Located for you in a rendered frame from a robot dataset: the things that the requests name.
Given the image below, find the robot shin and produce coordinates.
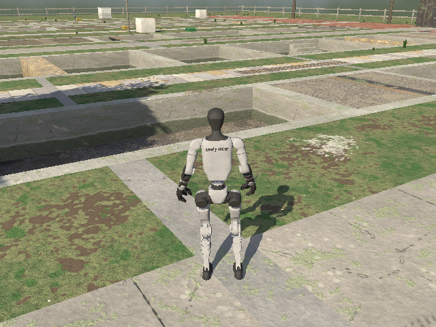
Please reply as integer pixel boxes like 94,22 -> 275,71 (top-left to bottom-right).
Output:
232,223 -> 242,270
200,225 -> 211,271

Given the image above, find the right robot hand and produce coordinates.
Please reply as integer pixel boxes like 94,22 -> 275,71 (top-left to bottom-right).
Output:
240,183 -> 256,196

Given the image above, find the left robot hand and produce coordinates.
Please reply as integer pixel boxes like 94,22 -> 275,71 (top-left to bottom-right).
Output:
176,188 -> 192,202

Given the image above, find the right robot upper arm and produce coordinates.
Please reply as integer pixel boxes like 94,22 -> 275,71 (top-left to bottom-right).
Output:
231,137 -> 250,174

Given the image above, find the left robot upper arm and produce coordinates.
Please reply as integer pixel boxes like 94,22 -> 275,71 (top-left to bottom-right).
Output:
185,138 -> 202,175

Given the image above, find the left robot shin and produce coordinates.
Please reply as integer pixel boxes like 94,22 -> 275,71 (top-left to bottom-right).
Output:
200,225 -> 211,271

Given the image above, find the left robot forearm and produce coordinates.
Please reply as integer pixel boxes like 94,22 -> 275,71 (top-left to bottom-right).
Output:
178,165 -> 191,190

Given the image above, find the right robot forearm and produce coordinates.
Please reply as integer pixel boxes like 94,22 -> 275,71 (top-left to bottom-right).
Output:
243,164 -> 255,186

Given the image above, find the right robot shin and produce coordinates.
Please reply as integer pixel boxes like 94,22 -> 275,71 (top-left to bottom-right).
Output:
232,223 -> 242,270

